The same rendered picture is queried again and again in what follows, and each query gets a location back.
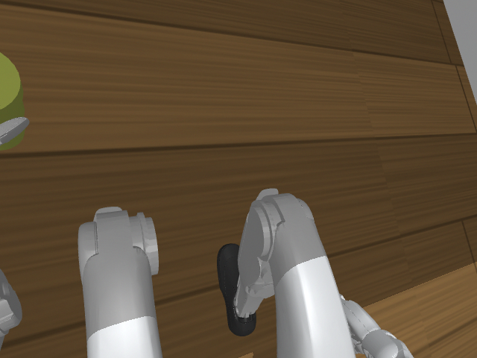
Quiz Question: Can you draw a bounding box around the left robot arm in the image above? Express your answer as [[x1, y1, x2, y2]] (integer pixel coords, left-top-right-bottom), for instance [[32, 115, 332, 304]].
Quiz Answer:
[[0, 269, 22, 350]]

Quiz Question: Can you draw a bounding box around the right robot hand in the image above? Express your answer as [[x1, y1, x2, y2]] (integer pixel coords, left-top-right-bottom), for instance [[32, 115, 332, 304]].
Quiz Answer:
[[340, 294, 381, 354]]

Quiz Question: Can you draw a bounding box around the cup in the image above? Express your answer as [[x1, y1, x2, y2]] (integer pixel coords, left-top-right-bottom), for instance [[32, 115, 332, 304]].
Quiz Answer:
[[0, 52, 25, 151]]

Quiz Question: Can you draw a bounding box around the right robot arm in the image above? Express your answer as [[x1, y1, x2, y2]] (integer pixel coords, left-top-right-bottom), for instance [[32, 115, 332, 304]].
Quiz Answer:
[[361, 330, 414, 358]]

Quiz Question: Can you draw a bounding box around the left robot hand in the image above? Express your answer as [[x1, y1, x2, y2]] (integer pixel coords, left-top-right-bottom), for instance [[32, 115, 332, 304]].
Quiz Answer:
[[0, 117, 30, 145]]

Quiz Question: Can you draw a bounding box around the right robot foot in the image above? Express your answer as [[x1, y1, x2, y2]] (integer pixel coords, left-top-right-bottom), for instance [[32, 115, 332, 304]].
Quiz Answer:
[[217, 244, 256, 336]]

